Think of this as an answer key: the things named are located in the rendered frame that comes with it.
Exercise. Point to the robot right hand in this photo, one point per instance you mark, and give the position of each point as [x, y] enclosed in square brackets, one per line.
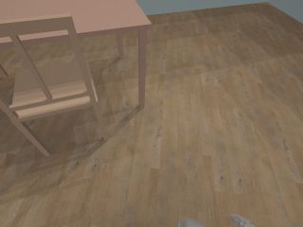
[241, 221]

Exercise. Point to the chair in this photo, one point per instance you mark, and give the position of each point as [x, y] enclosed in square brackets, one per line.
[51, 89]

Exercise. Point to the table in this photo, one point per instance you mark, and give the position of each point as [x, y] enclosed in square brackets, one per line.
[91, 18]

